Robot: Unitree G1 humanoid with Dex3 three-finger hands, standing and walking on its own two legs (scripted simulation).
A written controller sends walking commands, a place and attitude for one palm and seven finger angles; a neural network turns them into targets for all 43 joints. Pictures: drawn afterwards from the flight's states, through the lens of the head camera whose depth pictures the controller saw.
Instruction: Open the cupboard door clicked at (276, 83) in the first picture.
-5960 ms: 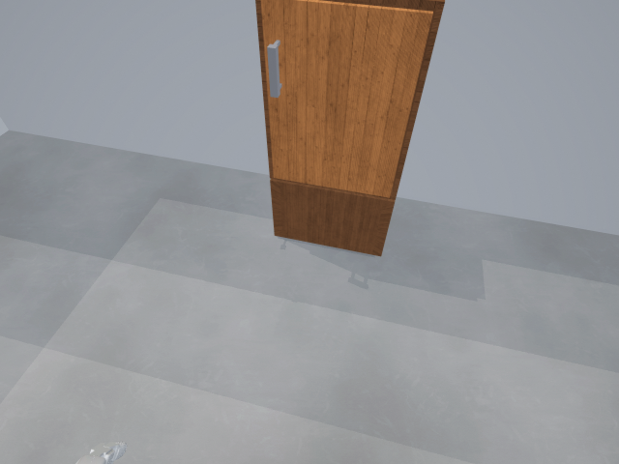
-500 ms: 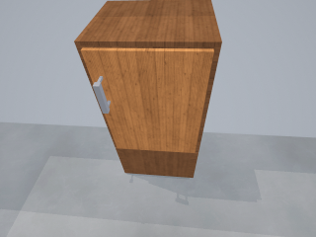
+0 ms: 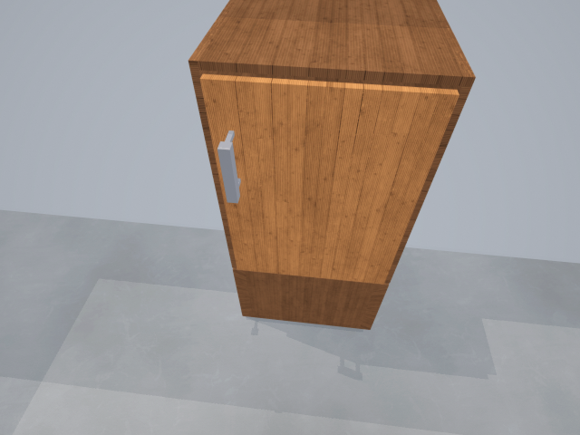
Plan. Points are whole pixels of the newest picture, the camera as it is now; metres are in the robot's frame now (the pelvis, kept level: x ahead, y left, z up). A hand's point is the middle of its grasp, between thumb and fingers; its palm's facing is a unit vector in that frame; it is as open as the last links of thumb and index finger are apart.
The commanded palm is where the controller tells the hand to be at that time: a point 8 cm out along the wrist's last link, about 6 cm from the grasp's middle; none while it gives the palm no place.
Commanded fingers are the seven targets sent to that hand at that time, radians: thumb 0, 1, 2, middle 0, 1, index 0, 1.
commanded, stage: come to a stop and stand still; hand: left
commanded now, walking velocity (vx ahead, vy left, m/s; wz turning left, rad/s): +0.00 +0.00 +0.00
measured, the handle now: (232, 167) +0.59 +0.17 +0.02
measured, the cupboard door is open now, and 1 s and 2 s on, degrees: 0 0 0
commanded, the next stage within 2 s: look again from close up in 0.26 s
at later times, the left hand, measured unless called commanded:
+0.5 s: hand out of the picture +0.03 +0.15 -0.17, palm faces +0.00 -0.97 -0.22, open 7.3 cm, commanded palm none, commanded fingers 0.00 0.90 0.90 -0.20 -0.30 -0.20 -0.30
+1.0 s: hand out of the picture +0.00 +0.10 -0.17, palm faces +0.05 -0.98 -0.20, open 7.3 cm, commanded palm none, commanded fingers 0.00 0.90 0.90 -0.20 -0.30 -0.20 -0.30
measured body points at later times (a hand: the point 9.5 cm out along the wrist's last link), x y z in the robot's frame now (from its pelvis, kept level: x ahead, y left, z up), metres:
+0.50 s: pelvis +0.01 -0.03 +0.00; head +0.04 -0.04 +0.45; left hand +0.03 +0.20 -0.15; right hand -0.01 -0.25 -0.16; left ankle -0.06 +0.06 -0.73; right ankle -0.01 -0.19 -0.73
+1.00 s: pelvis +0.00 -0.08 +0.01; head +0.02 -0.08 +0.46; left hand +0.00 +0.15 -0.15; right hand +0.02 -0.31 -0.15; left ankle -0.06 +0.06 -0.73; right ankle -0.01 -0.19 -0.73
